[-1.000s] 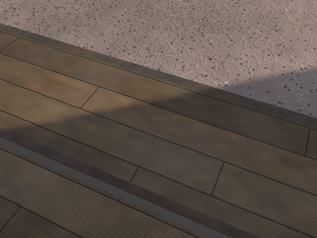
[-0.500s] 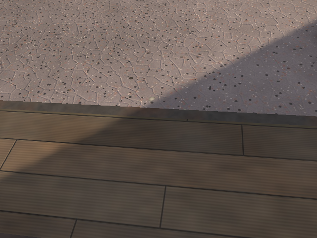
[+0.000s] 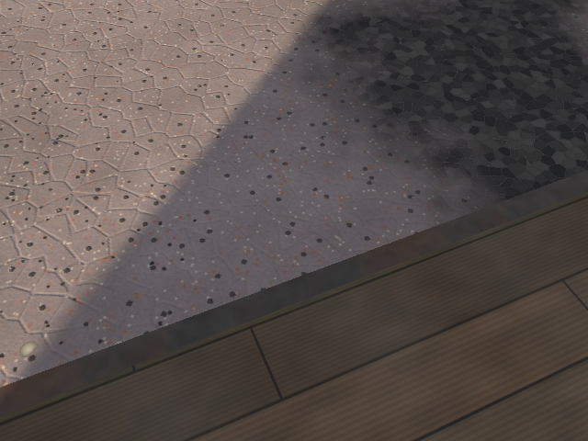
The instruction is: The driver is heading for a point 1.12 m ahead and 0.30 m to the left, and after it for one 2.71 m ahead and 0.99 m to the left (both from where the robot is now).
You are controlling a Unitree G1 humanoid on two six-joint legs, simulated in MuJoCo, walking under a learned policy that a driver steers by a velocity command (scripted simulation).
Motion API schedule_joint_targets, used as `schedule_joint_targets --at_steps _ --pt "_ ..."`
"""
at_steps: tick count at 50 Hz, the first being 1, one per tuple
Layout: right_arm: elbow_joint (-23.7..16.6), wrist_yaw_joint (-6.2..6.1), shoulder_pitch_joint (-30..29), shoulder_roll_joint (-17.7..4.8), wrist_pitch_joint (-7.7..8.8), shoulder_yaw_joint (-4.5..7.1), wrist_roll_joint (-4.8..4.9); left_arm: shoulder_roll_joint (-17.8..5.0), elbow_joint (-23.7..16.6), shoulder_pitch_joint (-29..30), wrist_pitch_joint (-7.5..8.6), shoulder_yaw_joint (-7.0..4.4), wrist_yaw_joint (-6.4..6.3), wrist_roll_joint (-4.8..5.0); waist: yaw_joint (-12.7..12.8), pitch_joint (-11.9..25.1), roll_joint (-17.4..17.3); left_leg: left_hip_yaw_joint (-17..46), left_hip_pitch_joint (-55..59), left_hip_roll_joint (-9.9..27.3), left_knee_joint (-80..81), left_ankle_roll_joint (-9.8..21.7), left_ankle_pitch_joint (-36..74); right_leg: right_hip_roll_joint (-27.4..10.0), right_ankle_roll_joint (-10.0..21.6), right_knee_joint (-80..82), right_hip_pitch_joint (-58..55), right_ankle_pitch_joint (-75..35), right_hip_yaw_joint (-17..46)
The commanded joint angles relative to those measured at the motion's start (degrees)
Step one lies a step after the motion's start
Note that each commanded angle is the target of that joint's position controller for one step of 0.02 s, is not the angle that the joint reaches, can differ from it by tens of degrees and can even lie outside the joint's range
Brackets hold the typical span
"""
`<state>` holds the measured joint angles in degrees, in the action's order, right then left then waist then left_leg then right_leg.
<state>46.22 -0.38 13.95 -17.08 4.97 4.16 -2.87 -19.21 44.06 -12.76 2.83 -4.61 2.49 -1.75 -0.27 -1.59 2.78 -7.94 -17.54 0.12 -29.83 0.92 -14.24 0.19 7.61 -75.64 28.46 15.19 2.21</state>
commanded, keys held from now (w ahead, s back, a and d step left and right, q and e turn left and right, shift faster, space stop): w+q+shift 1.00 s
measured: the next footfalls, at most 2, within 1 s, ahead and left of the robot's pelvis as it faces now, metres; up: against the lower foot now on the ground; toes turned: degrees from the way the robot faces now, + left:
right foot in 0.28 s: +0.45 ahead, -0.12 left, +0.00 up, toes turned +0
left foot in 0.74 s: +0.83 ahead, +0.11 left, +0.00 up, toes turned +27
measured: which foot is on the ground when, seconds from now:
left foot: down 0.00-0.30, up 0.32-0.72, down 0.74-1.00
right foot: up 0.00-0.26, down 0.28-0.74, up 0.76-1.00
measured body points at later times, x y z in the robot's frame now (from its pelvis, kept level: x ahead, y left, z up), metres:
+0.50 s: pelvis +0.45 -0.02 +0.01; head +0.47 -0.02 +0.46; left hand +0.43 +0.26 -0.11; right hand +0.59 -0.29 -0.11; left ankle +0.44 +0.11 -0.63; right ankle +0.41 -0.12 -0.73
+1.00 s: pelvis +0.88 +0.13 +0.00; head +0.90 +0.14 +0.45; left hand +0.97 +0.44 -0.06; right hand +1.02 -0.13 -0.12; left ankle +0.80 +0.09 -0.73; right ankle +1.13 +0.04 -0.65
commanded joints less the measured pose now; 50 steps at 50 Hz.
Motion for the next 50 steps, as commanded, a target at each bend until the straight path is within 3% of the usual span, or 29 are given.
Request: schedule_joint_targets --at_steps 1,4,6,8,9,11,12,13,14,15,16,17,18,19,21,23,25,30,32,34,36,37,38,39,40,41,44,48,50 --pt "1.33 1.22 7.15 1.02 2.57 -0.94 1.16 4.23 -6.73 2.08 -0.91 2.42 1.79 -1.21 0.22 -0.47 -6.66 19.26 8.03 16.03 20.32 5.29 -2.78 -6.55 -0.32 -0.13 14.48 -3.75 4.74" --pt "2.48 1.74 7.95 -1.49 3.74 -0.85 0.97 2.91 -9.19 7.49 -0.44 3.07 1.92 -0.9 1.89 -3.97 -5.61 12.14 6.22 13.75 23.91 7.11 4.71 -3.55 -0.85 9.17 17.79 -9.75 6.76" --pt "2.83 1.71 8.31 -2.79 3.6 -0.84 1.94 1.24 -11.2 13.4 0.3 3.61 2.56 -1.1 2.22 -6.35 -3.56 7.02 4.22 10.83 27.6 7.24 11.32 -3.56 -1.47 24.37 12.86 -15.22 -0.61" --pt "3.93 1.74 12.33 -4.01 3.37 -0.97 3.08 2.78 -11.8 18.92 1.19 4.7 3.22 -0.96 -0.54 -6.93 -1.96 6.52 2.08 9.98 31.38 7.99 21.97 -2.32 -1.41 33.12 1.74 -19.44 -7.7" --pt "4.29 1.73 13.02 -6.79 3.23 -0.51 2.64 3.02 -12.13 19.57 1.52 4.99 3.05 -0.53 -0.28 -6.91 -3.61 7.11 4.65 11.69 30.63 8.75 27.84 -2.13 -1.45 35.43 -0.67 -18.79 -7.06" --pt "5.25 1.34 14.09 -10.5 2.72 0.06 2.42 0.26 -11.27 17.98 1.8 4.17 1.75 -0.9 1.26 -3.37 -5.36 6.11 15.21 12.59 22.24 8.19 50.53 0.74 -1.15 39.83 -3.67 -12.18 -7.08" --pt "5.85 0.99 14.93 -11.68 2.16 0.2 2.25 -1.54 -9.88 13.04 2.04 3.41 0.79 -1.19 3.69 0.79 -7.51 6.08 18.05 12.83 13.23 7.54 59.51 2.47 -0.83 41.06 -9.7 -7.81 -6.63" --pt "6.01 0.63 14.45 -12.12 1.43 0.25 2.38 -3.53 -6.59 2.11 2.34 2.35 -0.21 -1.41 8.97 6.77 -8.72 5.82 15.59 11.91 -0.08 6.83 59.37 3.6 -0.4 44.16 -22.46 -6.77 -5.99" --pt "5.33 0.68 13.57 -10.55 1.26 -0.1 2.67 -6.65 -3.5 -8.03 2.57 0.92 -1.38 -2.29 13.43 12.34 -8.79 5.76 3.97 9.17 -16.02 6.22 44.73 -1.7 -0.22 43.14 -38.44 -5.21 -1.65" --pt "2.75 1.1 14.54 -1.96 1.3 -1.56 1.6 -12.09 -2.14 -15.6 2.84 -0.27 -2.54 -3.15 11.64 20.4 4.37 7.07 -8.6 3.43 -36.85 7.01 -3.48 -18.84 -1.82 43.45 -50.37 8.71 16.78" --pt "0.55 1.19 19.49 0.3 1.17 -1.71 5.71 -13.07 -2.98 -14.28 2.39 -0.73 -2.37 -2.99 7.52 28.75 11.8 11.84 -21.09 -0.86 -51.99 6.67 -11.71 -28.4 1.62 56.29 -55.11 20.06 43.06" --pt "0.33 0.83 13.21 -3.39 0.64 -0.91 4.78 -8.44 -2.81 -9.35 2.21 -0.42 -2.1 -1.98 6.61 18.41 3.92 12.38 -26.0 3.0 -52.62 6.97 -4.41 -24.58 1.32 59.1 -46.5 21.87 36.22" --pt "-0.03 1.27 8.89 -2.63 0.46 -0.97 4.12 -3.75 -2.52 -5.48 2.76 0.66 -1.89 -1.46 5.51 9.32 0.98 11.85 -26.63 4.69 -49.1 6.51 -0.18 -21.74 1.05 59.61 -37.43 14.5 26.45" --pt "0.32 1.64 8.14 -1.32 -0.01 -1.1 3.76 -2.17 -1.63 -3.89 3.21 0.82 -1.7 -1.45 3.37 5.17 -0.6 11.88 -24.77 6.1 -47.05 5.74 0.92 -19.54 0.36 61.28 -30.97 5.71 19.89" --pt "0.66 2.59 9.37 0.71 -2.12 -1.06 2.23 0.13 0.13 -4.09 4.02 1.39 -1.97 -0.37 -0.03 2.79 1.88 11.56 -21.4 7.9 -45.07 4.77 1.37 -17.01 -1.21 63.53 -24.19 -1.74 9.87" --pt "-1.33 3.22 4.96 1.76 -3.74 -0.97 1.73 1.96 2.31 -5.5 5.02 1.72 -1.71 0.97 -1.0 -0.13 1.71 10.84 -24.89 9.01 -44.09 4.37 2.62 -15.86 -2.4 65.45 -23.45 -9.09 2.91" --pt "-3.84 3.95 -0.73 2.29 -4.24 -1.35 1.45 2.52 3.37 -6.03 5.59 1.9 -1.74 1.14 -1.15 -2.58 1.3 8.64 -27.2 8.81 -41.13 4.19 8.2 -13.75 -3.72 67.3 -22.17 -16.66 -5.06" --pt "-8.28 5.65 -11.36 0.62 -3.93 -2.5 1.73 -1.01 4.86 -7.33 5.86 1.6 -2.68 0.64 -1.39 -6.8 -1.08 -0.08 -20.98 4.54 -19.9 7.3 19.55 -10.07 -6.59 69.63 -23.1 -35.65 -17.93" --pt "-8.5 5.84 -11.77 -0.93 -3.79 -2.47 1.69 -4.4 4.9 -9.07 5.38 1.16 -3.59 0.59 -2.33 -4.95 -0.04 -4.31 -14.29 -0.03 -14.45 9.16 19.46 -11.1 -7.46 64.47 -27.8 -58.59 -19.71" --pt "-6.35 5.24 -3.03 -4.16 -3.92 -1.5 1.98 -8.48 4.01 -8.23 3.73 0.11 -4.82 0.08 -7.75 1.13 3.27 -5.32 -4.26 -3.98 -13.8 10.75 13.7 -13.29 -7.95 51.22 -31.86 -77.35 -19.1" --pt "0.1 3.63 19.22 -9.34 -3.94 1.31 1.96 -10.58 1.64 -2.66 1.66 -0.77 -4.87 -0.75 -17.84 10.87 2.49 0.34 19.38 -5.88 -11.56 14.1 5.11 -14.62 -5.88 21.0 -23.54 -72.74 -15.97" --pt "1.24 2.2 19.2 -11.45 -4.07 2.76 2.64 -7.2 1.98 -2.27 1.35 -0.31 -3.56 -0.89 -15.87 7.87 -5.36 6.44 25.32 -3.51 -7.25 16.0 1.13 -5.61 -6.16 -1.57 -11.81 -26.12 -15.57" --pt "0.03 1.78 12.3 -16.39 -4.86 3.53 1.95 1.29 -2.84 -5.7 2.42 2.05 -2.85 -1.53 -5.2 5.59 -18.53 28.75 33.06 5.68 -7.46 21.57 12.86 2.55 -8.56 -21.69 12.13 13.88 -10.61" --pt "-2.84 1.7 11.22 -18.69 -5.11 4.32 1.75 -0.53 -7.91 -4.28 4.13 2.71 -2.79 -0.6 -5.79 15.53 -15.13 50.56 39.33 12.88 8.42 28.61 -4.95 2.0 -8.15 -23.3 21.45 12.08 1.17" --pt "-3.33 1.15 10.32 -15.11 -4.89 3.88 1.62 -3.27 -7.96 -0.53 5.35 2.66 -2.79 -0.81 -5.46 8.51 -5.42 54.26 32.98 14.42 16.98 25.74 -13.36 -1.1 -7.79 -17.79 24.18 7.93 3.11" --pt "-2.73 0.91 8.44 -11.78 -4.46 3.08 1.77 -4.04 -7.39 0.44 5.54 2.55 -2.75 -0.8 -2.38 2.3 1.08 50.28 23.51 13.0 18.3 22.81 -11.31 -3.56 -7.87 -11.14 21.31 4.19 3.02" --pt "-3.05 0.37 5.29 -8.26 -1.83 1.62 2.6 -2.02 -7.34 0.33 2.02 3.35 -2.67 -2.82 3.13 -2.37 4.09 37.26 3.73 5.88 18.78 20.41 1.37 -7.62 -10.93 -0.21 10.8 4.96 2.72" --pt "-3.15 0.73 7.34 -8.6 -0.18 1.75 2.94 0.91 -12.8 12.45 0.66 4.74 -1.48 -1.7 0.01 -5.18 1.01 28.08 -4.75 -1.08 20.03 17.33 14.21 -7.3 -12.19 21.56 5.32 -8.45 -1.81" --pt "-2.59 1.1 9.87 -9.33 -0.35 2.21 3.36 1.95 -14.12 16.21 0.84 5.31 -1.07 -0.71 -2.94 -3.25 -2.02 26.98 -0.91 -2.39 17.97 14.63 23.18 -4.47 -11.0 31.73 2.34 -17.65 -3.17"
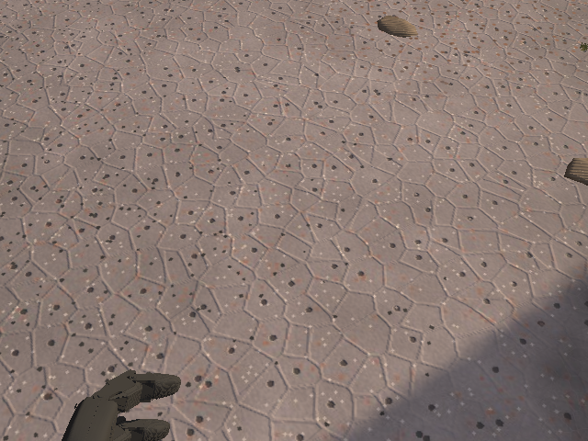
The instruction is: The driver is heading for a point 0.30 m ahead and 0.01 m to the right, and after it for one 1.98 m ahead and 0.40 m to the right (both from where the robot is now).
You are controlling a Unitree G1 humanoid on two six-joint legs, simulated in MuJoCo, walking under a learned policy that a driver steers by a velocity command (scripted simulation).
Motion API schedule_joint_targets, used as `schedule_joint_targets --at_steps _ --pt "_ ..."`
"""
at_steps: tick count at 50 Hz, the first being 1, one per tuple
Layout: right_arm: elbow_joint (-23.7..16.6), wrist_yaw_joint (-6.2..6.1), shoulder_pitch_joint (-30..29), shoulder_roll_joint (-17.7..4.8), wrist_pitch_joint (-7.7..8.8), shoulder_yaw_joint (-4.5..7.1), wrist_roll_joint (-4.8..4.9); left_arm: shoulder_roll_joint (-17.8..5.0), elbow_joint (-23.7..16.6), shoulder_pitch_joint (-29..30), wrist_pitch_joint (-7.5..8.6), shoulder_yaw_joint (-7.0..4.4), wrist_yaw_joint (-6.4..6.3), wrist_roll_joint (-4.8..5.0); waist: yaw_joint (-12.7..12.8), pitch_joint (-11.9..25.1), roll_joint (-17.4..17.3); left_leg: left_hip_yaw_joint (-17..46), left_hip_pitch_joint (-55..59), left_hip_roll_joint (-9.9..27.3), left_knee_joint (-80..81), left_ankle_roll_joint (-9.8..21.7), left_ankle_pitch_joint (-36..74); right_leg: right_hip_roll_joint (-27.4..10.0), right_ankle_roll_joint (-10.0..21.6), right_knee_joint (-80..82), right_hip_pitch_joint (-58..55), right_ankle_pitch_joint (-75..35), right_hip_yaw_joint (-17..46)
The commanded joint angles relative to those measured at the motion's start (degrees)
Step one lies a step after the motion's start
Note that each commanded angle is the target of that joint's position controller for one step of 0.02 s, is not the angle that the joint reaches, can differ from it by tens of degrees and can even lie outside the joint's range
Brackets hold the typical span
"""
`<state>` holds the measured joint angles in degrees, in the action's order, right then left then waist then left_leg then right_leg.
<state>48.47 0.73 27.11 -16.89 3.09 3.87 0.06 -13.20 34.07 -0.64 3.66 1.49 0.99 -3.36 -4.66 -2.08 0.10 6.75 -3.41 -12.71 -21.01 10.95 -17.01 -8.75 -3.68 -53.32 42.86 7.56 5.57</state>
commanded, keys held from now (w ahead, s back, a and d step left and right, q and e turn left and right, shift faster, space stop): w+q+shift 0.06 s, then q+shift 0.02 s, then e+shift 0.90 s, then shift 0.02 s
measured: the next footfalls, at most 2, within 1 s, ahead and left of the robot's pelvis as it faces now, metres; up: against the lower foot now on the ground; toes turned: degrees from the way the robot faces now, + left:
right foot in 0.16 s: +0.39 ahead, -0.15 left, +0.00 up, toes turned +11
left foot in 0.58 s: +0.51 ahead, +0.06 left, +0.00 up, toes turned -13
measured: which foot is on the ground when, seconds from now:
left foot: down 0.00-0.16, up 0.18-0.56, down 0.58-1.00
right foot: up 0.00-0.14, down 0.16-0.56, up 0.58-0.98, down 1.00-1.00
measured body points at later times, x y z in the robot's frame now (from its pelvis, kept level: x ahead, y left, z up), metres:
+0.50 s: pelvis +0.33 -0.05 +0.01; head +0.38 -0.05 +0.45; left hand +0.33 +0.25 -0.11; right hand +0.62 -0.25 -0.04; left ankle +0.46 +0.08 -0.70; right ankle +0.35 -0.16 -0.73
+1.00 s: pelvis +0.40 -0.07 +0.00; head +0.43 -0.10 +0.44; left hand +0.69 +0.10 -0.08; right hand +0.40 -0.39 -0.11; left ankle +0.48 +0.07 -0.73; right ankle +0.36 -0.17 -0.73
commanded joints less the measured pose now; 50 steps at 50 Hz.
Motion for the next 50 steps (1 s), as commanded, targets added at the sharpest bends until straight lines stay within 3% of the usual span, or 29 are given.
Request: schedule_joint_targets --at_steps 1,4,6,7,8,9,10,11,12,13,14,15,17,19,22,25,27,28,29,30,31,32,33,36,41,44,48,49,50 --pt "-4.56 0.16 -1.97 -9.91 1.44 2.7 0.53 -4.31 -4.5 5.19 0.11 -0.77 0.4 1.27 0.05 -1.47 -0.83 12.91 -11.78 10.81 8.17 3.74 29.96 5.9 0.78 12.55 -12.76 -12.24 -6.9" --pt "-4.47 -0.24 -1.62 -10.73 1.13 3.16 0.28 -6.03 -5.76 6.38 0.74 -1.06 -0.18 1.47 -0.6 -0.35 -2.8 14.94 -4.13 12.24 3.0 1.24 39.67 8.54 2.27 21.78 -16.54 -12.08 -5.62" --pt "-3.33 -0.91 -0.61 -11.77 1.42 3.19 -0.01 -8.91 -2.82 -2.25 1.6 -2.39 -1.29 0.68 2.01 5.19 -3.31 13.77 2.66 12.87 -7.37 -2.26 57.65 12.3 4.31 25.32 -25.76 -12.17 -7.42" --pt "-3.3 -0.97 -2.3 -12.34 1.79 3.16 -0.03 -10.41 -0.29 -10.81 2.39 -3.23 -1.85 0.72 6.81 8.68 -3.99 12.39 3.88 12.82 -17.06 -4.14 59.68 11.33 5.48 28.44 -33.1 -16.88 -7.22" --pt "-3.82 -1.05 -4.31 -10.0 2.23 2.53 0.03 -12.33 2.76 -20.6 3.13 -4.04 -2.38 0.18 11.71 12.55 -4.1 10.52 -0.66 10.97 -28.99 -5.52 51.35 6.64 6.82 28.03 -43.53 -21.28 -5.12" --pt "-5.21 -1.32 -0.3 -2.09 2.24 0.85 0.19 -16.0 4.41 -27.32 3.54 -4.7 -2.36 -0.81 9.94 19.94 10.15 4.51 -14.34 4.47 -51.12 -7.64 0.16 -10.12 12.35 17.05 -60.29 -54.59 9.3" --pt "-3.08 -0.36 9.72 2.65 2.18 -2.12 1.91 -15.6 6.87 -29.56 4.7 -5.61 -0.48 2.36 7.27 32.9 25.34 9.92 -30.05 0.58 -67.06 -10.39 -18.73 -16.96 24.02 23.78 -77.01 -45.16 36.69" --pt "-2.41 -0.48 5.63 -3.59 1.08 -1.24 2.36 -12.76 4.87 -24.46 4.36 -6.01 -0.08 3.17 9.65 29.52 12.88 9.53 -32.09 5.19 -68.56 -10.78 -14.7 -13.67 22.79 27.45 -71.28 -30.17 33.85" --pt "-6.08 -0.57 -5.4 -6.84 0.63 -0.78 1.42 -9.94 3.72 -17.54 4.2 -5.35 0.17 3.86 9.07 19.74 4.63 5.36 -33.18 8.42 -64.16 -11.0 -11.46 -9.58 20.51 29.08 -61.42 -29.34 24.73" --pt "-8.29 -0.8 -12.66 -7.55 0.67 -0.78 -0.38 -9.01 3.65 -13.7 4.03 -4.63 0.6 4.65 7.65 12.21 -2.36 1.27 -33.86 10.76 -60.25 -11.64 -10.51 -6.33 19.0 30.59 -51.63 -34.52 19.77" --pt "-10.36 -0.98 -15.7 -7.02 0.97 -0.78 -1.4 -9.7 4.09 -13.28 4.01 -4.84 0.61 5.01 6.41 7.65 -2.59 -0.13 -34.77 12.04 -56.44 -12.31 -9.42 -4.45 19.08 32.05 -45.5 -39.12 18.25" --pt "-11.74 -1.02 -16.56 -6.02 1.16 -1.08 -1.82 -10.3 4.86 -14.57 3.76 -5.14 0.44 4.55 5.61 6.13 -1.26 -0.56 -32.67 12.45 -53.74 -12.83 -8.77 -2.69 18.84 33.69 -41.09 -42.54 17.01" --pt "-13.42 -1.37 -16.6 -3.34 1.2 -2.1 -1.35 -11.1 5.41 -14.31 2.9 -5.7 -0.07 4.37 3.42 5.86 0.82 -0.59 -29.83 13.27 -42.88 -13.62 -7.88 -0.54 18.62 35.18 -34.96 -43.4 15.36" --pt "-13.83 -1.74 -17.02 -1.85 1.02 -3.11 -0.54 -13.82 4.76 -12.54 1.79 -6.72 -0.97 4.06 2.16 7.32 3.23 -2.19 -23.95 11.62 -30.53 -14.69 -5.05 0.85 18.99 34.98 -28.68 -44.65 12.49" --pt "-13.94 -1.87 -20.59 -3.76 -0.06 -2.77 -0.03 -16.41 4.01 -13.09 -0.33 -8.02 -2.24 5.1 2.49 10.71 5.22 -1.95 -15.33 7.97 -20.51 -14.7 7.64 3.27 15.58 34.13 -24.57 -33.25 12.75" --pt "-15.5 -1.87 -24.28 -5.44 -0.69 -1.91 -0.12 -14.77 3.17 -13.72 -2.01 -8.13 -3.22 5.73 2.75 9.45 6.77 1.29 -12.86 7.72 -12.09 -14.43 11.45 5.03 12.06 31.38 -24.69 -17.69 17.46" --pt "-15.02 -1.67 -22.56 -5.96 -0.15 -1.1 -0.17 -12.98 1.76 -11.77 -3.04 -7.99 -3.86 5.72 1.18 8.45 7.58 1.32 -7.74 9.45 -3.4 -13.07 17.22 7.3 9.31 26.96 -23.42 -9.29 19.03" --pt "-14.48 -1.86 -20.37 -7.04 -0.02 -0.56 -0.77 -9.9 1.45 -13.34 -3.4 -7.26 -3.74 5.53 1.47 9.56 4.65 3.21 -1.55 15.28 -0.12 -10.44 21.47 10.07 7.06 20.05 -19.85 1.73 17.0" --pt "-14.99 -2.38 -18.81 -9.2 -0.58 -0.12 -1.66 -5.17 1.84 -19.02 -3.66 -6.09 -3.5 4.34 3.99 13.3 -6.89 15.11 8.18 29.49 -2.2 -4.61 35.73 16.05 4.47 4.66 -11.48 27.87 8.83" --pt "-15.4 -2.04 -19.95 -8.59 -1.48 -0.22 -3.29 -7.93 0.44 -25.87 -3.34 -6.31 -3.01 4.74 8.0 17.49 -15.54 29.1 6.9 39.43 1.32 3.44 31.19 14.89 3.26 -4.49 -7.18 33.01 4.73" --pt "-16.38 -2.15 -23.34 -6.6 -1.69 -0.02 -2.15 -12.48 1.49 -25.43 -3.72 -7.57 -2.95 4.9 8.08 13.04 -13.74 28.19 3.12 37.96 3.13 5.53 22.44 10.5 0.94 -12.03 -4.63 28.08 2.07" --pt "-16.62 -2.27 -25.28 -3.58 -1.72 -0.59 -1.51 -14.99 2.23 -22.97 -4.65 -8.55 -3.21 5.34 7.08 8.87 -9.56 19.56 -0.49 33.2 3.31 3.52 16.33 8.55 -0.52 -15.75 -3.05 23.33 1.13" --pt "-16.83 -2.31 -26.85 -2.91 -1.88 -0.72 -1.32 -15.22 2.82 -22.35 -5.65 -9.06 -3.68 5.13 7.38 7.44 -6.66 14.08 -3.62 29.69 3.58 1.43 13.08 7.49 -1.42 -18.2 -3.68 20.17 0.54" --pt "-15.45 -2.83 -27.01 -3.97 -1.87 -0.12 -1.62 -11.26 0.39 -19.28 -6.54 -8.33 -3.45 4.66 7.14 5.14 -6.94 3.31 -9.58 26.36 5.12 1.49 19.73 5.78 -2.78 -19.52 -5.4 14.1 -2.72" --pt "-12.77 -3.43 -23.38 -6.64 -2.51 1.47 -1.32 -8.18 -3.35 -12.35 -6.2 -6.87 -1.8 4.54 4.37 8.35 -7.33 -2.91 -3.84 29.21 4.42 3.3 23.73 3.01 -2.4 -5.93 -7.63 10.55 -4.5" --pt "-12.22 -2.78 -23.94 -9.12 -2.65 2.59 -0.78 -8.86 -3.99 -11.25 -6.53 -6.98 -0.63 4.7 4.46 8.75 -8.74 -7.08 -5.47 30.44 3.71 1.75 23.36 3.52 -0.44 2.52 -14.65 9.36 -7.13" --pt "-11.01 -1.66 -23.13 -10.23 -2.02 3.62 1.29 -10.01 -4.54 -11.34 -7.88 -8.09 0.44 4.77 5.64 8.53 -9.06 -10.72 -4.29 32.1 -1.89 -2.7 20.09 5.53 3.64 17.16 -22.57 7.26 -10.19" --pt "-10.33 -1.47 -22.1 -9.14 -1.95 3.56 1.74 -10.37 -3.84 -13.09 -8.01 -8.67 0.19 4.73 6.46 8.74 -7.66 -12.97 -6.46 30.66 -6.25 -5.55 16.49 7.31 5.41 22.43 -27.57 3.75 -10.56" --pt "-8.77 -1.04 -18.31 -6.72 -2.01 3.02 1.32 -13.05 -2.67 -16.76 -7.87 -9.8 -0.6 4.41 7.09 8.36 -1.07 -16.21 -14.33 26.82 -15.39 -9.67 10.6 6.77 8.26 28.76 -36.96 -5.41 -5.7"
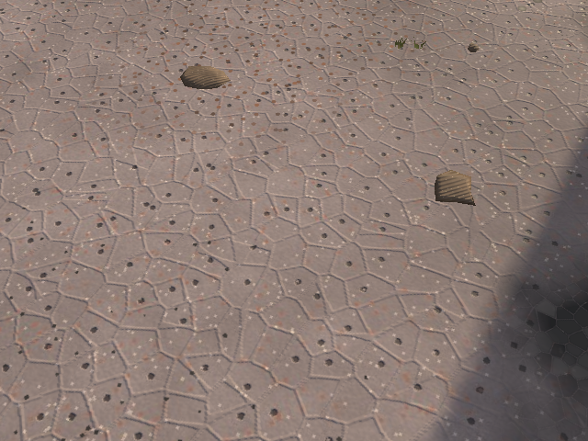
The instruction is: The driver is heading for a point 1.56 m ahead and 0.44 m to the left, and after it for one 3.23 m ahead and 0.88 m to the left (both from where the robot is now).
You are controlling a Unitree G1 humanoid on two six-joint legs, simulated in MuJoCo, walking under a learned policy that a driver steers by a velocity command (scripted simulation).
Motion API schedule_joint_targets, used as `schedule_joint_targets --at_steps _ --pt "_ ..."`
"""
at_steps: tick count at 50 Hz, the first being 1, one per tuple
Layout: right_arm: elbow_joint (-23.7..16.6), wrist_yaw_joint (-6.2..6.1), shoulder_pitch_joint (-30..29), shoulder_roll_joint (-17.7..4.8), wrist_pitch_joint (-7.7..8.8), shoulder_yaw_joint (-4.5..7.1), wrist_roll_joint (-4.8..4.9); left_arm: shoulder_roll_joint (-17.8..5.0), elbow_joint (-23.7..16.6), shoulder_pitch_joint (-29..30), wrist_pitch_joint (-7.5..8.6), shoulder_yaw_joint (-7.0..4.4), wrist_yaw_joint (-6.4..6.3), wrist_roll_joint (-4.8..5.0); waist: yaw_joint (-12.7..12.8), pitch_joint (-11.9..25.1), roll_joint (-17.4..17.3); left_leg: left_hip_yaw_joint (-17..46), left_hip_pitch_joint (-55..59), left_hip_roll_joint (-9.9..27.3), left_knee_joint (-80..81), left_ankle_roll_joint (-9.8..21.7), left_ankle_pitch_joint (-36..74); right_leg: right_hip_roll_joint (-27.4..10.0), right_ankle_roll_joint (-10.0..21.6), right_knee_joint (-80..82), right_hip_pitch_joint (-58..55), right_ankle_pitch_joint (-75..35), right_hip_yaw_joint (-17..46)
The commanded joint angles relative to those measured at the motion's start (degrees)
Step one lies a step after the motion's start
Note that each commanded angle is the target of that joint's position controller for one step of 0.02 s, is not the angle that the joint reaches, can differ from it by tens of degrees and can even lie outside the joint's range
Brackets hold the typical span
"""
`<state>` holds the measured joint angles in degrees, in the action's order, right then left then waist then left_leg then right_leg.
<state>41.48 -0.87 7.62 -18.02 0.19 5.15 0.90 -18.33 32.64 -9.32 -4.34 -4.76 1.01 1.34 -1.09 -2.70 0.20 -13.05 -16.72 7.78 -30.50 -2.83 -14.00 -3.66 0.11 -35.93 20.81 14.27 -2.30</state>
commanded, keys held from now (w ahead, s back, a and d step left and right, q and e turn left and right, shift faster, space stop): q+shift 0.30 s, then w+q+shift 0.52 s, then w+e+shift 0.18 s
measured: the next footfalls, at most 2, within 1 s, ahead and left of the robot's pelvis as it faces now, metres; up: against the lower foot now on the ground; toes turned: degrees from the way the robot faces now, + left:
left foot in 0.66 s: +0.13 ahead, +0.19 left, +0.00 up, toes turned +28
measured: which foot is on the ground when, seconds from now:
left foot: down 0.00-0.00, up 0.02-0.64, down 0.66-1.00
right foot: down 0.00-0.68, up 0.70-1.00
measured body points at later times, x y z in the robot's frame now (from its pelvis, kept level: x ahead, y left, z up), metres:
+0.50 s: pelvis +0.05 +0.00 +0.01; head +0.06 +0.02 +0.46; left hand +0.11 +0.30 -0.10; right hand +0.24 -0.25 -0.07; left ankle +0.03 +0.15 -0.68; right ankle +0.02 -0.12 -0.73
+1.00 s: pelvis +0.28 +0.22 +0.00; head +0.30 +0.25 +0.45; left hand +0.34 +0.52 -0.10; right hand +0.40 -0.04 -0.11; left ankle +0.10 +0.17 -0.73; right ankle +0.54 +0.21 -0.67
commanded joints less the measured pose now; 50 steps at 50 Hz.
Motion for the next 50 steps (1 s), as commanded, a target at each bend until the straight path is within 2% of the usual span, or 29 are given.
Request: schedule_joint_targets --at_steps 1,2,3,4,5,6,7,9,12,15,17,19,23,26,27,28,29,31,32,33,34,35,36,37,39,40,43,48,50 --pt "-4.43 1.12 2.29 -2.37 0.75 0.34 -2.47 -16.33 -2.52 -9.52 0.69 -5.12 -1.8 -0.94 1.29 8.85 20.33 -0.36 -21.81 -2.06 -26.81 -1.99 -22.18 -15.52 12.5 11.68 -26.63 -38.66 25.47" --pt "-5.49 0.53 -2.12 -4.28 0.78 0.75 -2.37 -14.95 -4.25 -7.63 2.17 -4.15 -1.49 -3.14 4.85 13.79 16.76 10.35 -26.72 -5.17 -37.92 -2.54 -25.09 -21.03 20.72 13.21 -22.14 -40.21 29.54" --pt "-5.11 0.0 -4.68 -6.53 0.31 1.27 -0.53 -11.44 -3.5 -7.15 3.25 -2.93 -1.02 -3.69 5.95 13.18 10.27 12.72 -25.51 -3.92 -41.07 -1.14 -20.65 -18.04 18.76 14.06 -19.41 -35.6 22.67" --pt "-4.01 -0.53 -3.42 -5.53 -0.15 1.1 0.15 -8.59 -2.59 -3.92 3.95 -1.95 -1.13 -2.97 3.54 11.35 8.19 13.6 -24.95 -3.14 -39.14 -0.06 -16.22 -14.47 15.13 13.89 -17.3 -30.59 17.66" --pt "-2.12 -0.96 -1.06 -4.81 -0.7 0.85 -0.42 -5.02 -2.26 -0.55 4.14 -0.67 -1.32 -1.98 1.82 11.36 6.67 14.02 -23.4 -2.35 -37.55 -0.29 -12.43 -12.21 12.47 13.67 -16.6 -27.74 13.87" --pt "-0.36 -0.89 1.91 -4.16 -1.24 0.7 -0.92 -2.21 -1.64 1.93 4.39 0.62 -1.56 -1.79 0.16 11.44 7.56 13.74 -18.14 -2.57 -37.12 -0.93 -8.41 -10.64 11.63 13.96 -13.17 -29.44 9.39" --pt "1.11 -0.57 4.55 -3.65 -1.56 0.59 -0.65 -0.16 -0.82 2.66 4.77 1.56 -1.75 -2.44 -0.89 11.51 7.82 14.0 -13.78 -3.21 -36.3 -1.44 -5.78 -9.65 11.2 14.52 -11.01 -29.95 5.99" --pt "0.76 -0.33 3.91 -3.6 -1.83 0.38 0.44 -0.81 -0.07 3.92 5.23 1.37 -2.26 -3.63 -0.16 8.72 7.76 15.08 -11.24 -3.97 -29.39 -2.03 -3.48 -9.47 10.75 16.14 -9.38 -24.49 2.91" --pt "-2.26 -0.11 0.31 -5.0 -2.21 0.45 0.36 -5.46 1.27 2.37 4.21 -0.32 -3.54 -3.2 2.35 5.69 7.97 13.85 -15.19 -3.65 -26.01 -2.32 -6.14 -13.9 13.06 17.66 -13.12 -19.48 5.67" --pt "-3.88 0.29 0.43 -4.38 -2.98 0.51 0.47 -5.08 2.13 1.89 3.63 -0.69 -3.87 -2.79 3.15 3.94 6.49 13.44 -18.27 -2.02 -25.95 -2.38 -9.06 -17.01 14.47 18.62 -15.39 -16.25 6.83" --pt "-5.21 0.89 -0.09 -3.77 -3.07 0.38 0.71 -6.33 3.0 -0.82 4.21 -1.58 -3.62 -1.83 4.65 4.81 6.59 12.61 -21.11 -0.81 -25.97 -1.06 -8.76 -19.06 14.12 24.04 -17.87 6.64 9.98" --pt "-6.54 1.66 -1.68 -3.76 -2.46 0.59 0.99 -6.87 4.13 -2.21 5.43 -2.12 -3.45 -1.14 4.82 3.02 6.04 12.92 -25.48 0.01 -25.31 0.9 -8.82 -20.51 12.81 27.92 -20.71 18.56 12.5" --pt "-7.37 2.76 -3.41 -1.35 -0.85 0.21 1.64 -7.01 5.77 -3.54 7.72 -3.14 -2.82 -1.02 4.42 1.53 3.53 12.97 -28.04 1.56 -21.73 3.93 -7.73 -20.05 10.43 30.0 -25.35 17.22 6.94" --pt "-7.89 3.39 -4.63 -0.41 -0.5 -0.22 2.06 -7.94 6.73 -3.71 8.55 -3.83 -1.89 -0.95 4.13 1.17 3.24 11.68 -26.48 2.01 -19.65 4.76 -7.08 -19.17 9.46 30.12 -25.53 14.67 1.28" --pt "-8.25 5.75 -5.4 -1.7 -2.32 -0.18 -3.96 -6.3 7.35 -6.08 8.09 -2.55 -0.67 -4.84 4.62 2.75 4.29 7.35 -20.91 -1.09 -14.91 5.07 -5.08 -17.14 6.99 28.74 -24.1 16.55 -4.26" --pt "-8.68 6.86 -6.98 -1.84 -2.9 0.03 -3.9 -6.48 7.71 -5.83 7.81 -2.63 -0.04 -4.54 5.15 2.28 6.41 5.02 -16.74 -2.07 -13.23 5.66 -4.82 -15.71 5.77 28.21 -21.01 16.96 -6.93" --pt "-9.08 7.41 -7.58 -2.23 -3.07 0.03 -3.15 -7.41 7.82 -5.79 7.41 -2.68 0.22 -4.12 5.01 1.75 7.35 3.65 -13.8 -2.89 -12.15 6.49 -5.59 -15.62 5.08 27.57 -19.18 17.46 -8.28" --pt "-8.55 7.38 -4.94 -2.92 -3.07 0.0 -2.52 -9.15 7.7 -4.52 6.59 -2.81 0.54 -3.59 2.55 0.65 7.18 1.34 -7.39 -4.65 -10.05 8.31 -6.44 -16.19 4.31 23.58 -15.93 14.8 -10.76" --pt "-6.44 6.48 1.58 -3.47 -2.78 0.34 -2.38 -9.91 7.36 -2.7 6.22 -2.86 0.6 -3.09 -1.75 1.96 5.43 -0.46 0.86 -7.4 -7.66 9.34 -6.03 -15.18 3.6 15.59 -12.63 4.66 -13.67" --pt "-1.86 4.99 13.77 -5.97 -2.2 1.69 -2.44 -8.95 7.31 -2.5 6.01 -2.46 0.69 -2.96 -7.75 6.9 -0.57 0.46 14.66 -10.98 -6.44 11.09 -8.57 -11.83 2.67 -2.99 -7.33 -11.21 -17.83" --pt "2.29 3.49 26.89 -11.55 -1.56 3.22 -2.43 -4.59 4.85 1.82 5.97 -0.84 0.81 -3.88 -14.02 7.34 -13.84 16.52 26.43 -3.61 2.01 14.02 -20.43 -7.14 0.57 -28.57 10.28 1.36 -17.16" --pt "-0.65 2.74 22.05 -18.01 -1.3 3.5 -1.88 -0.7 -1.88 8.16 7.08 0.43 1.13 -4.71 -10.69 4.56 -23.29 50.86 28.78 5.98 17.19 19.43 -34.33 3.44 -2.66 -41.58 34.67 20.85 -5.45" --pt "-2.81 2.52 18.52 -16.56 -1.04 3.06 -1.66 -4.37 -3.42 11.64 7.69 0.19 1.02 -5.82 -10.46 2.93 -10.84 54.29 28.36 10.07 21.12 20.32 -28.79 0.68 -2.72 -44.44 40.21 15.72 3.17" --pt "-2.63 2.0 17.18 -14.9 -0.71 2.44 -1.95 -4.8 -2.26 8.14 8.42 0.44 1.12 -5.46 -7.14 2.41 -7.95 50.15 26.38 9.99 18.48 20.39 -22.41 -1.23 -2.24 -42.55 38.56 10.22 3.66" --pt "-3.29 1.68 12.46 -11.11 0.34 1.21 -1.79 -6.34 2.14 0.39 8.51 0.41 1.14 -5.73 -1.17 0.83 -2.73 39.21 16.58 3.47 18.67 17.76 -16.5 -4.52 -2.38 -34.19 28.07 3.21 3.98" --pt "-3.92 1.58 10.87 -10.2 1.2 0.71 -1.55 -6.36 2.79 -1.41 7.77 0.58 1.32 -5.81 0.35 0.82 -5.41 37.76 12.95 1.8 20.11 18.07 -14.74 -4.55 -3.03 -32.34 24.59 0.97 3.92" --pt "-1.96 1.91 12.85 -7.21 3.42 -0.29 -1.28 -4.74 3.23 1.33 5.93 1.35 1.81 -4.91 0.86 -2.3 -2.85 30.93 10.49 -1.53 24.22 17.88 -4.13 -3.71 -3.76 -24.76 24.1 -5.86 1.14" --pt "2.34 2.07 19.65 -6.04 5.65 -1.06 -0.72 -0.95 1.19 12.24 6.65 3.26 2.84 -2.93 -3.07 -4.57 -3.03 20.19 16.12 -2.48 27.31 13.23 23.64 -0.54 0.41 -6.52 21.58 -17.38 -4.85" --pt "3.94 1.64 19.89 -6.18 6.18 -1.42 -1.21 -0.44 0.65 14.17 6.89 3.68 3.08 -2.41 -2.52 -5.55 -3.81 16.43 18.45 -0.52 30.17 11.59 30.83 0.43 3.58 -0.12 17.69 -20.08 -5.3"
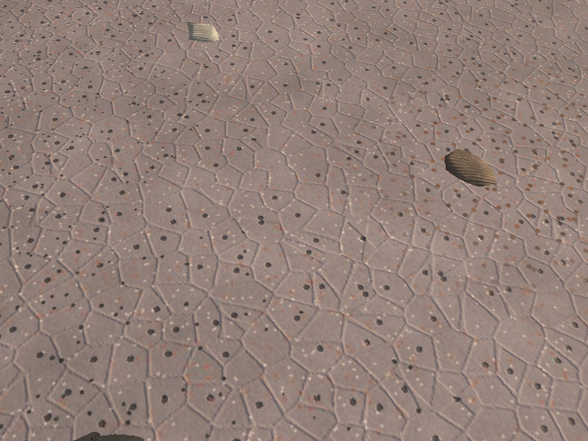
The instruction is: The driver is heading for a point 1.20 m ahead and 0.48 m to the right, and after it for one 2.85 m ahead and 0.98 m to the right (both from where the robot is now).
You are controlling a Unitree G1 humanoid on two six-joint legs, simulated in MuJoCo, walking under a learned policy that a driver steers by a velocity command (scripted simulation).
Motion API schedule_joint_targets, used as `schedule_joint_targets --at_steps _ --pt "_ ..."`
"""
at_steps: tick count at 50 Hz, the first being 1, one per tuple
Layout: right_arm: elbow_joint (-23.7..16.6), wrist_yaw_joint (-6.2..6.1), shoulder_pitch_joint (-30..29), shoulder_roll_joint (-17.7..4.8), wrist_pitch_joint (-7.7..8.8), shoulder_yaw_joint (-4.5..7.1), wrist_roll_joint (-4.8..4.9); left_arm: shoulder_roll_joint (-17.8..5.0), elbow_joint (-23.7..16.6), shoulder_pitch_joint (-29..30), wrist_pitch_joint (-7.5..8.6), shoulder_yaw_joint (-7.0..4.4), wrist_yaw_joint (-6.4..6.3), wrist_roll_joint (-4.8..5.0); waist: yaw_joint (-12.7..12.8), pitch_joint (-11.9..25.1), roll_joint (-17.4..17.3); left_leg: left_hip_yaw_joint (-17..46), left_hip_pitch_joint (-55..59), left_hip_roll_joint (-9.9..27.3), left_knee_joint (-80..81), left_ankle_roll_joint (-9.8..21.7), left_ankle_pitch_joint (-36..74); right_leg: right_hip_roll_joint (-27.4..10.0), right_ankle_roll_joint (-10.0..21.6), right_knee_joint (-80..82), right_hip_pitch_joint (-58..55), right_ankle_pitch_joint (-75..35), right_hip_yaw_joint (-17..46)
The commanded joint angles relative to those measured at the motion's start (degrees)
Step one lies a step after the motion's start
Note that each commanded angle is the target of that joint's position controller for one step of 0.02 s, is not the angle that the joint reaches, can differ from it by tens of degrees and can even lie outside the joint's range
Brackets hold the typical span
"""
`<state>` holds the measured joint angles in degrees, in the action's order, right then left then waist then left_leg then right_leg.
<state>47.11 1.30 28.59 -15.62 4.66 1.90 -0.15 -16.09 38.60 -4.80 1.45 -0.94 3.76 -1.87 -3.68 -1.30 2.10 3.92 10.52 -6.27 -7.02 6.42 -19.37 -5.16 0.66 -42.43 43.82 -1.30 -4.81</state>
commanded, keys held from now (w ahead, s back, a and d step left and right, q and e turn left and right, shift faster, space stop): w+e+shift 1.00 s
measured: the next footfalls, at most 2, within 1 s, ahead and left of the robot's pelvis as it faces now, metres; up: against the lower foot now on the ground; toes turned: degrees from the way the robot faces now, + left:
right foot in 0.14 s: +0.34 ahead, -0.06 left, +0.00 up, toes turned -5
left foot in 0.56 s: +0.79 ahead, +0.04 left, +0.00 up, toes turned -27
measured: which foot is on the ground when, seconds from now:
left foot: down 0.00-0.14, up 0.16-0.54, down 0.56-1.00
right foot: up 0.00-0.12, down 0.14-0.56, up 0.58-1.00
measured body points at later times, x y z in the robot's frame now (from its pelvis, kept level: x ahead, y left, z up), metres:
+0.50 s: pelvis +0.48 -0.04 +0.00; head +0.52 -0.05 +0.45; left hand +0.50 +0.26 -0.12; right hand +0.71 -0.29 -0.04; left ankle +0.74 +0.07 -0.69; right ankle +0.30 -0.05 -0.73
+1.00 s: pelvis +0.90 -0.22 -0.03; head +0.92 -0.24 +0.42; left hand +1.25 -0.27 -0.07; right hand +0.64 -0.34 -0.16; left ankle +0.78 +0.05 -0.69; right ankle +0.99 -0.34 -0.72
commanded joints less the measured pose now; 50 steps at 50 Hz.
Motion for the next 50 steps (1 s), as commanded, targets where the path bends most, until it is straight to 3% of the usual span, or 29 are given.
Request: schedule_joint_targets --at_steps 1,4,6,7,8,9,11,12,13,15,19,21,24,26,27,28,29,30,31,32,33,35,38,42,43,46,48,49,50 --pt "-1.0 -0.79 -1.45 -8.92 1.94 1.68 -0.35 -3.06 -4.78 9.16 1.18 -0.19 0.21 1.02 0.75 -6.16 -5.55 -2.82 -7.07 14.02 6.32 1.23 45.82 3.86 4.6 8.1 -8.57 -4.76 -3.71" --pt "-0.27 -2.57 -2.98 -12.7 1.05 2.54 -2.67 -6.79 -1.12 -1.81 0.79 -1.31 -0.7 1.47 7.23 2.73 -9.66 -7.21 1.33 16.84 -8.84 -2.14 84.3 11.53 7.86 5.82 -19.98 3.54 -4.96" --pt "-1.34 -3.42 -8.45 -14.51 -0.7 3.35 -4.17 -10.45 6.2 -24.39 0.42 -3.25 -1.66 1.69 17.9 10.87 -9.88 -9.25 -2.96 16.68 -37.99 -3.06 90.26 13.35 9.77 6.22 -38.42 10.01 -4.12" --pt "-2.41 -3.28 -12.09 -13.19 -0.53 3.02 -3.72 -13.44 8.48 -34.2 0.08 -4.91 -2.57 1.34 22.79 13.03 -4.75 -10.34 -16.31 11.76 -63.57 -3.04 72.2 8.63 12.9 7.35 -51.12 20.02 4.81" --pt "-4.93 -1.26 -8.12 -3.88 0.94 1.1 -1.45 -17.4 9.27 -29.26 -0.76 -6.32 -2.72 0.9 12.24 12.69 19.22 -6.03 -48.46 -2.9 -88.86 -7.85 1.37 -5.66 23.4 16.67 -65.81 30.84 40.95" --pt "-7.37 -1.1 -9.57 -6.29 2.49 -0.04 -1.79 -14.91 6.43 -20.63 -0.38 -6.04 -1.95 1.49 10.16 13.85 10.17 3.71 -55.76 -0.79 -89.85 -5.71 -0.52 -8.79 26.16 27.3 -63.5 33.84 57.57" --pt "-8.47 -0.71 -15.21 -8.01 3.66 -0.67 -2.4 -7.93 7.61 -19.04 0.37 -4.71 -2.29 1.28 6.86 3.67 -6.24 4.85 -52.69 6.06 -78.67 -3.98 4.46 -7.08 21.98 30.46 -47.11 31.33 47.23" --pt "-9.86 -0.73 -18.06 -7.23 3.02 -1.04 -3.36 -6.98 8.44 -18.52 1.0 -4.24 -2.78 1.07 4.96 0.19 -8.04 4.56 -49.76 8.11 -73.47 -4.58 3.57 -4.14 19.95 30.89 -39.09 25.99 41.35" --pt "-10.27 -0.62 -17.87 -6.27 1.76 -1.58 -4.49 -6.54 9.0 -17.62 1.58 -3.68 -3.2 0.97 2.52 -2.18 -7.62 3.81 -47.46 8.9 -70.52 -5.57 2.72 -1.35 18.84 31.46 -33.02 22.22 37.05" --pt "-11.29 -0.44 -18.07 -4.94 -0.4 -2.5 -5.17 -8.17 8.97 -17.75 2.94 -3.82 -3.03 1.34 0.91 -4.31 -4.92 1.48 -46.53 10.97 -63.34 -7.31 0.92 1.52 19.13 32.88 -25.63 19.12 32.17" --pt "-17.14 0.7 -32.89 -3.15 -0.28 -4.1 -2.96 -9.35 8.16 -19.14 3.78 -4.75 -2.86 1.99 5.78 -7.85 -2.43 -3.71 -39.54 11.06 -37.9 -9.95 18.35 5.85 15.69 37.26 -17.31 9.36 26.51" --pt "-17.85 0.79 -35.16 -2.5 -0.16 -4.2 -2.13 -10.34 8.79 -21.77 3.82 -5.31 -2.53 2.79 8.54 -5.0 -1.09 -4.9 -35.19 8.89 -31.1 -9.32 27.1 5.44 13.32 35.62 -21.92 -1.93 26.55" --pt "-18.55 0.15 -36.01 -4.13 0.28 -3.57 -1.97 -11.6 9.33 -23.39 3.36 -5.93 -3.09 2.62 9.65 -1.81 0.32 -4.18 -33.68 6.65 -23.6 -8.17 25.24 4.14 11.07 28.77 -33.88 -15.49 27.18" --pt "-16.4 -0.97 -28.33 -8.03 0.74 -1.75 -1.89 -13.76 9.14 -22.37 3.34 -6.38 -3.51 2.06 5.8 4.97 0.62 -3.74 -22.8 3.79 -21.3 -6.95 17.05 4.08 8.46 16.27 -38.35 -30.18 27.19" --pt "-14.17 -1.76 -18.77 -10.27 1.1 -0.52 -1.59 -15.65 8.53 -19.55 3.57 -6.77 -3.23 1.85 -0.15 10.33 0.89 -2.62 -11.51 5.13 -20.85 -6.13 14.04 5.37 7.38 4.7 -35.56 -29.47 26.66" --pt "-11.58 -3.03 -5.8 -14.11 1.35 1.35 -2.28 -13.35 7.39 -16.64 4.33 -6.26 -3.03 1.55 -6.37 16.86 -0.4 2.66 3.23 11.97 -23.9 -4.63 3.52 7.43 6.98 -10.28 -27.1 -19.28 24.62" --pt "-10.15 -3.74 1.27 -17.84 1.37 2.74 -5.02 -2.17 5.17 -19.1 4.75 -3.6 -3.43 2.97 -4.9 24.23 -15.21 25.12 19.11 31.02 -20.62 -1.07 -13.08 12.55 6.3 -29.78 -10.37 27.37 17.6" --pt "-9.99 -2.97 -2.71 -19.3 0.53 3.7 -4.02 -4.03 2.32 -21.04 3.92 -2.6 -3.57 3.98 -1.44 28.85 -24.18 48.05 18.28 36.16 -10.5 3.08 -23.06 10.97 6.16 -39.37 -1.41 28.73 12.78" --pt "-11.13 -2.65 -9.04 -12.19 0.18 2.71 -3.54 -7.94 3.76 -14.8 2.75 -3.27 -3.84 2.32 -1.86 17.37 -12.85 38.12 8.88 31.11 -8.73 1.76 -26.04 6.22 6.33 -39.02 2.12 21.4 11.23" --pt "-10.44 -2.37 -11.42 -8.25 0.12 1.77 -3.15 -8.21 3.47 -11.28 2.19 -3.51 -3.07 1.32 -1.41 10.27 -7.19 27.07 1.12 28.28 -9.29 0.73 -15.01 4.36 5.83 -35.83 1.58 17.61 10.06" --pt "-9.03 -2.25 -11.04 -6.86 0.1 1.44 -3.52 -7.41 3.27 -8.94 1.61 -3.52 -2.18 0.8 -0.81 6.55 -4.49 19.49 -4.19 25.83 -8.48 -0.32 -4.6 2.82 5.36 -34.28 0.31 16.93 9.7" --pt "-5.12 -1.95 -7.29 -4.51 0.88 0.76 -2.65 -3.99 1.48 -7.1 0.05 -2.77 -0.75 -0.16 1.11 2.32 -7.36 9.34 -9.89 23.34 -7.79 -1.74 7.36 0.42 4.95 -33.19 0.02 17.19 9.23" --pt "-2.74 -0.98 -7.58 -3.56 2.29 0.63 -1.01 -1.91 -3.01 -1.81 -1.52 -1.46 0.58 -0.22 3.48 -0.21 -7.91 -0.03 -13.44 23.15 -4.07 -2.72 16.73 -1.24 4.65 -31.35 3.24 13.4 7.64" --pt "-1.2 -1.16 -9.14 -5.31 3.2 0.97 -1.19 -3.36 -6.57 5.58 -1.54 -0.52 1.89 0.12 4.88 -5.34 -4.91 -14.75 -17.57 17.77 0.69 -4.83 28.32 0.72 5.47 -15.86 -1.24 2.07 1.19" --pt "-0.89 -1.28 -8.52 -7.19 3.29 1.34 -1.45 -2.82 -7.65 7.66 -1.51 -0.01 2.31 0.07 4.95 -6.73 -5.53 -16.53 -18.29 18.47 1.82 -4.81 30.82 0.78 6.31 -10.26 -4.12 0.79 -0.28" --pt "0.09 -2.07 -4.02 -10.91 2.48 2.06 -1.51 -4.09 -6.53 7.91 -1.06 -0.09 2.26 0.21 5.55 -4.49 -5.64 -20.61 -10.77 18.07 -5.92 -6.57 67.07 7.4 9.41 -2.82 -13.16 2.39 -7.4" --pt "-0.64 -3.03 -5.02 -14.7 0.66 3.03 -1.75 -7.22 -3.44 -2.75 -0.74 -1.36 1.27 0.23 12.27 2.56 -8.37 -19.83 -8.67 20.64 -22.34 -6.61 81.97 10.85 11.44 -1.78 -25.75 7.62 -6.73" --pt "-1.82 -3.12 -7.68 -15.76 -0.29 3.35 -1.88 -9.55 -0.1 -14.17 -0.57 -2.72 0.43 0.24 17.53 7.44 -9.06 -18.37 -12.85 21.87 -36.4 -5.66 82.31 11.73 13.26 -0.63 -38.13 9.96 -4.22" --pt "-2.61 -2.63 -8.91 -14.91 -0.92 3.32 -2.34 -12.18 3.95 -24.1 -0.44 -4.62 -1.01 0.49 20.39 11.27 -5.54 -17.75 -23.64 19.6 -55.45 -5.64 62.01 11.57 14.94 3.76 -53.78 12.41 0.69"
Keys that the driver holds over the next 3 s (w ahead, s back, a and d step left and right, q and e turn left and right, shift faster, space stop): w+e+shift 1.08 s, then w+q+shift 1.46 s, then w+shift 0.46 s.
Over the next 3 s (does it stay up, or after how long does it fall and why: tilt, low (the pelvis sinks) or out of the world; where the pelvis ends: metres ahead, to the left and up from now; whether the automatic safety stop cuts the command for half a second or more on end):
stays up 2.46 -1.04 0.01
